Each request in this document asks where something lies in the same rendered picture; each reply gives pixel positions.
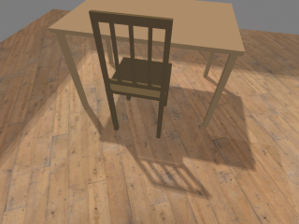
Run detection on table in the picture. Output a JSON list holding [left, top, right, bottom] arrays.
[[49, 0, 245, 128]]

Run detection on chair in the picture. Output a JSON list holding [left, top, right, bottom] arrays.
[[89, 10, 174, 138]]

